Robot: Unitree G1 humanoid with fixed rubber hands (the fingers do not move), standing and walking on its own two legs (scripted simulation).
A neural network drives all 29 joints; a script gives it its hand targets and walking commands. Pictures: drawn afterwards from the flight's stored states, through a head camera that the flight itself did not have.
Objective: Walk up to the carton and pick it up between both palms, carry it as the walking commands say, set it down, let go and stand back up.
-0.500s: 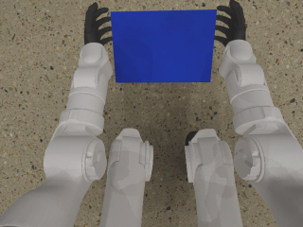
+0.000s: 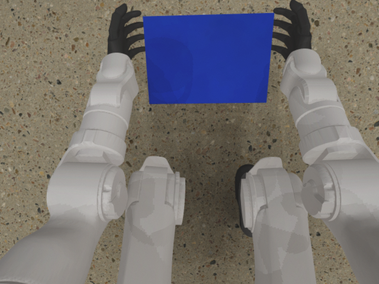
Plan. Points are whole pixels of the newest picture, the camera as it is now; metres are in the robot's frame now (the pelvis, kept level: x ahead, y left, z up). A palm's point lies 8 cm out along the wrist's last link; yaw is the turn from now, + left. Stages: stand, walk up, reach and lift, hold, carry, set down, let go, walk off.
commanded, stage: set down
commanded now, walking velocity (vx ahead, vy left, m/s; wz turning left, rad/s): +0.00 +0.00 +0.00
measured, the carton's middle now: (206, 62) +0.50 +0.00 -0.28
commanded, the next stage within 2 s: none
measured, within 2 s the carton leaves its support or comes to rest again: rests again in 1.32 s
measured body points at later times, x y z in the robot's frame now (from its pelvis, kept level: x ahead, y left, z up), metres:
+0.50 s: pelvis -0.01 +0.00 -0.01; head +0.35 +0.00 +0.26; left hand +0.52 +0.16 -0.19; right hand +0.52 -0.16 -0.19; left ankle +0.09 +0.13 -0.35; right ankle +0.10 -0.13 -0.35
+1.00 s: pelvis +0.00 +0.00 -0.02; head +0.36 +0.00 +0.25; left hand +0.53 +0.16 -0.20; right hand +0.53 -0.16 -0.20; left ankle +0.09 +0.13 -0.35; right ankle +0.10 -0.13 -0.35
